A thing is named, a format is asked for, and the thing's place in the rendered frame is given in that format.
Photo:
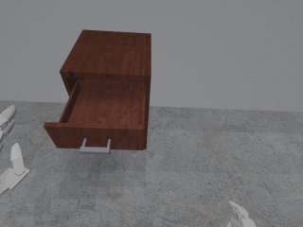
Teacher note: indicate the drawer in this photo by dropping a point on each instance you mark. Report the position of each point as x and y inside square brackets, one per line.
[99, 110]

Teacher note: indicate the handle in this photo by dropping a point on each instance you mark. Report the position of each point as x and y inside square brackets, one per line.
[95, 150]

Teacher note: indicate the cabinet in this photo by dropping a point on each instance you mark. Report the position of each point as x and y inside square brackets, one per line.
[111, 56]

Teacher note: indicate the robot left hand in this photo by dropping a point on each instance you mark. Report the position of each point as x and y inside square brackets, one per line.
[10, 179]

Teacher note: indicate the robot right hand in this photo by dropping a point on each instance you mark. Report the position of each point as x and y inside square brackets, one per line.
[242, 216]

